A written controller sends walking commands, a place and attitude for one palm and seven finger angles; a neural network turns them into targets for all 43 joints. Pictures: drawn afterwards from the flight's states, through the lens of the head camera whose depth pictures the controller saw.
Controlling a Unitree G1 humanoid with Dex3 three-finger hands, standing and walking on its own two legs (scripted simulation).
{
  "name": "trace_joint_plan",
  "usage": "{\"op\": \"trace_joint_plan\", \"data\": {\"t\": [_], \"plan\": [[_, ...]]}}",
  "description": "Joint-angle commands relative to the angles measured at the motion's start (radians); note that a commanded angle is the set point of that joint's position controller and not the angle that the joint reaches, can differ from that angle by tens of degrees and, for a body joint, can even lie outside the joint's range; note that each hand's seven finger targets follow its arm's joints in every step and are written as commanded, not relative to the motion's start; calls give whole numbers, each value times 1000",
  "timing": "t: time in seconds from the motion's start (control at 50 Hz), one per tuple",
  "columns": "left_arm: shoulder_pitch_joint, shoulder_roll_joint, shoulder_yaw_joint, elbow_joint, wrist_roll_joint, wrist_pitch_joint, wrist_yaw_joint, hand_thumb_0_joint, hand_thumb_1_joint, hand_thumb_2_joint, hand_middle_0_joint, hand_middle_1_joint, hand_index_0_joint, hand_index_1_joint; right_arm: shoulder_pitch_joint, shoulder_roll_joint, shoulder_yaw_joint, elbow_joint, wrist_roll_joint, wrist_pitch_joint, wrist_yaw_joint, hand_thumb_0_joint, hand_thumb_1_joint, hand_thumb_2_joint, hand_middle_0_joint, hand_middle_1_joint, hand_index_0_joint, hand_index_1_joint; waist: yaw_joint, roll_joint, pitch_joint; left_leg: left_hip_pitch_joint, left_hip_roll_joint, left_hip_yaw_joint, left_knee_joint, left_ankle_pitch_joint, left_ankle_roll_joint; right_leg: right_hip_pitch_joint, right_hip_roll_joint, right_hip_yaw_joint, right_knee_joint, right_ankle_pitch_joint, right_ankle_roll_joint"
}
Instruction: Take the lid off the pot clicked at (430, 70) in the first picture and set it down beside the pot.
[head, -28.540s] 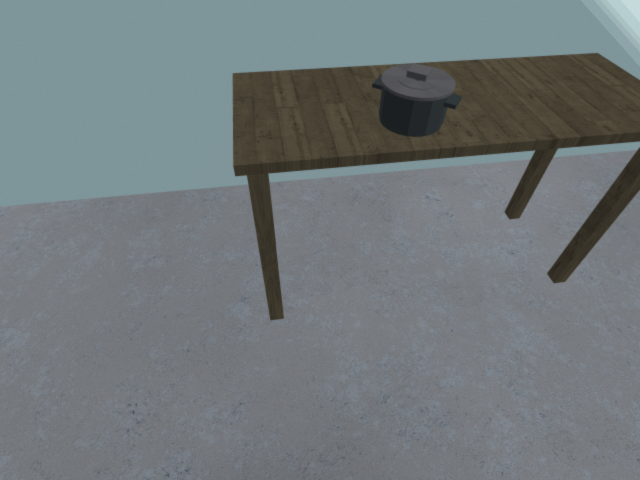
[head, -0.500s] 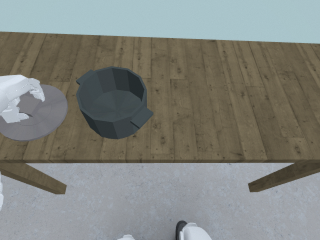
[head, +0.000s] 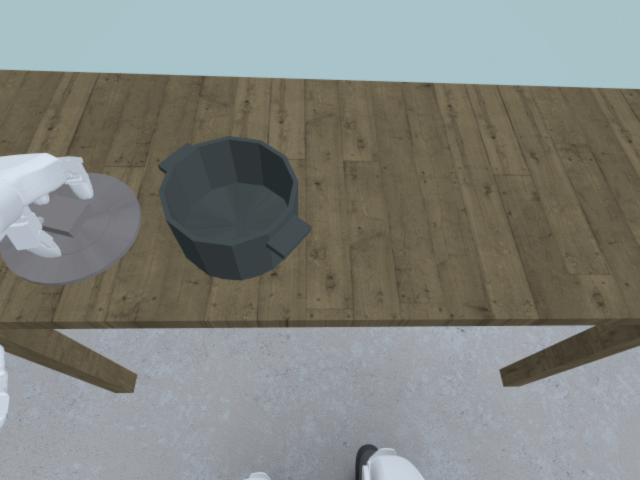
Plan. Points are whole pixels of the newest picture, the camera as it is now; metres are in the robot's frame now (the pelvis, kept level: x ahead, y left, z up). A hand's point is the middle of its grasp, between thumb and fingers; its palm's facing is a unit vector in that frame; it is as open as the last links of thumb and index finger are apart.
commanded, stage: open the fingers wide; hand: left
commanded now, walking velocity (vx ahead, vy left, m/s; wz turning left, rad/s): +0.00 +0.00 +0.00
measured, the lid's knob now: (64, 215) +0.45 +0.33 +0.01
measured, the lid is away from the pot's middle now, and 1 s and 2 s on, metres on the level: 0.23 0.23 0.23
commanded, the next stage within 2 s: raise the empty hand in 0.22 s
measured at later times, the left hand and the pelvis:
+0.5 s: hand (31, 213) +0.42 +0.33 +0.06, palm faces -0.45 -0.08 -0.89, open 10.9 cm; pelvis +0.00 +0.00 +0.00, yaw +1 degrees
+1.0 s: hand out of the picture +0.42 +0.34 +0.11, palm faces -0.42 -0.07 -0.90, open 10.9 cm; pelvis +0.01 +0.00 +0.01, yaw +1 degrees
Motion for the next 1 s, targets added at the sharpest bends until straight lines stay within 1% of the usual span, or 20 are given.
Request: {"op": "trace_joint_plan", "data": {"t": [0.0, 0.02, 0.06, 0.08, 0.16, 0.22, 0.3, 0.36, 0.4, 0.44, 0.52, 0.54, 0.62, 0.64, 0.68, 0.74, 0.82, 0.9, 0.96, 0.98], "plan": [[-382, 339, 89, -175, -28, 2, 38, 0, 115, 383, -274, -1000, -274, -1000, 103, -183, -56, -62, -2, -10, -17, 0, -900, -900, 200, 300, 200, 300, 9, 108, -414, 234, -10, -44, -76, 581, -9, 224, 73, -31, -11, 190, -74], [-383, 352, 99, -170, -29, 4, 43, 0, 114, 384, -275, -999, -275, -999, 103, -183, -54, -63, -1, -11, -19, 0, -900, -900, 200, 300, 200, 300, 9, 95, -406, 218, -12, -43, -82, 549, -5, 234, 72, -31, -11, 184, -73], [-435, 374, 110, -226, -17, 0, 53, 0, 115, 381, -274, -1000, -274, -1000, 108, -181, -58, -60, -4, -13, -23, 0, -900, -900, 200, 300, 200, 300, 11, 145, -456, 268, -9, -56, -90, 600, -16, 240, 71, -31, -10, 189, -77], [-389, 351, 104, -182, -17, 1, 57, 0, 116, 380, -274, -1001, -274, -1001, 104, -177, -57, -63, -4, -17, -24, 0, -900, -900, 200, 300, 200, 300, 12, 126, -428, 258, -9, -51, -81, 608, -14, 230, 72, -36, -9, 196, -76], [-347, 336, 104, -175, -21, 1, 61, 0, 116, 380, -274, -1001, -274, -1001, 105, -178, -59, -63, -5, -16, -17, 0, -900, -900, 200, 300, 200, 300, 18, 128, -440, 278, -5, -53, -79, 657, -21, 228, 72, -35, -8, 211, -74], [-330, 287, 61, -159, -24, 10, 58, 0, 105, 402, -278, -992, -278, -992, 89, -177, -56, -67, -4, -13, -7, 0, -900, -900, 200, 300, 200, 300, 19, 129, -378, 248, -6, -48, -87, 605, -23, 206, 72, -39, -15, 184, -77], [-392, 310, 64, -193, -22, 13, 55, 0, 91, 433, -285, -980, -285, -980, 85, -182, -55, -68, -3, -10, -10, 0, -900, -900, 200, 300, 200, 300, 11, 112, -396, 244, -8, -48, -91, 573, -16, 226, 70, -33, -19, 183, -75], [-462, 374, 108, -279, -17, 6, 62, 0, 91, 433, -285, -980, -285, -980, 93, -176, -59, -68, -5, -15, -22, 0, -900, -900, 200, 300, 200, 300, 12, 175, -477, 322, -8, -58, -97, 624, -19, 255, 69, -28, -21, 200, -77], [-445, 383, 127, -274, -26, 5, 63, 0, 91, 433, -285, -980, -285, -980, 91, -174, -58, -64, -3, -24, -31, 0, -900, -900, 200, 300, 200, 300, 16, 161, -493, 332, -6, -59, -94, 653, -16, 279, 67, -29, -24, 228, -74], [-411, 375, 124, -220, -34, 12, 61, 0, 91, 433, -285, -980, -285, -980, 86, -177, -53, -59, 0, -27, -29, 0, -900, -900, 200, 300, 200, 300, 14, 142, -441, 308, -7, -55, -102, 635, -18, 266, 65, -32, -31, 222, -75], [-352, 270, 34, -137, -41, 45, 37, 0, 91, 433, -285, -980, -285, -980, 75, -175, -48, -61, 9, -26, -13, 0, -900, -900, 200, 300, 200, 300, 18, 113, -323, 256, -8, -46, -123, 574, -18, 236, 69, -43, -45, 186, -76], [-373, 249, 13, -159, -38, 45, 26, 0, 91, 433, -285, -980, -285, -980, 72, -177, -51, -60, 9, -27, -9, 0, -900, -900, 200, 300, 200, 300, 16, 128, -335, 282, -5, -46, -124, 601, -22, 231, 67, -40, -47, 191, -78], [-430, 339, 66, -216, -40, 48, 3, 0, 91, 433, -285, -980, -285, -980, 65, -178, -49, -79, 7, -23, -15, 0, -900, -900, 200, 300, 200, 300, 21, 89, -407, 270, -16, -42, -134, 547, -1, 332, 65, -26, -52, 226, -74], [-469, 390, 103, -248, -43, 42, 6, 0, 91, 433, -285, -980, -285, -980, 63, -186, -50, -73, 6, -22, -20, 0, -900, -900, 200, 300, 200, 300, 23, 111, -426, 286, -15, -43, -136, 564, -2, 341, 60, -25, -51, 239, -76], [-500, 422, 130, -285, -43, 36, 7, 0, 91, 433, -285, -980, -285, -980, 70, -178, -51, -74, 7, -27, -30, 0, -900, -900, 200, 300, 200, 300, 24, 134, -467, 325, -12, -56, -141, 623, -3, 370, 61, -27, -56, 267, -74], [-435, 426, 155, -258, -45, 30, 11, 0, 91, 433, -285, -980, -285, -980, 60, -176, -52, -75, 6, -31, -28, 0, -900, -900, 200, 300, 200, 300, 33, 154, -448, 347, -9, -62, -144, 696, -13, 369, 61, -33, -62, 288, -76], [-311, 311, 64, -121, -63, 59, -16, 0, 91, 433, -285, -980, -285, -980, 40, -178, -44, -83, 14, -31, -10, 0, -900, -900, 200, 300, 200, 300, 31, 46, -296, 243, -15, -37, -160, 543, -1, 351, 61, -37, -80, 247, -71], [-432, 331, 64, -310, -60, 59, -35, 0, 91, 433, -285, -980, -285, -980, 21, -172, -56, -95, 10, -18, -2, 0, -900, -900, 200, 300, 200, 300, 34, 144, -401, 355, -11, -52, -170, 639, -6, 382, 57, -32, -89, 267, -75], [-456, 444, 172, -362, -80, 45, -33, 0, 91, 433, -285, -980, -285, -980, 26, -173, -56, -93, 4, -15, -11, 0, -900, -900, 200, 300, 200, 300, 39, 131, -471, 399, -11, -68, -167, 719, 1, 446, 58, -30, -92, 321, -72], [-428, 435, 172, -305, -84, 47, -34, 0, 91, 433, -285, -980, -285, -980, 23, -173, -52, -91, 7, -17, -16, 0, -900, -900, 200, 300, 200, 300, 38, 102, -438, 371, -13, -63, -169, 689, 8, 448, 57, -33, -95, 323, -70]]}}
